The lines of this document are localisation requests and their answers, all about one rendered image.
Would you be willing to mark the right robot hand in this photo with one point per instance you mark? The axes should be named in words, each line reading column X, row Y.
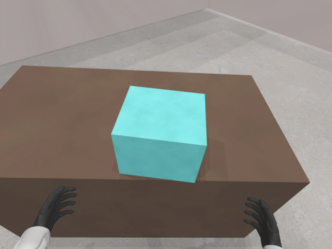
column 267, row 225

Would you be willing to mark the left robot forearm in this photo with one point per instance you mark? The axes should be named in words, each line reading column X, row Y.
column 34, row 238

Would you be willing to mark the left robot hand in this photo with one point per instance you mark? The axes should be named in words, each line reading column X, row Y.
column 49, row 213

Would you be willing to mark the pedestal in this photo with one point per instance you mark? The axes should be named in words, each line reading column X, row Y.
column 55, row 130

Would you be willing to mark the carton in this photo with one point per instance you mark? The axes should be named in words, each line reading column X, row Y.
column 161, row 134

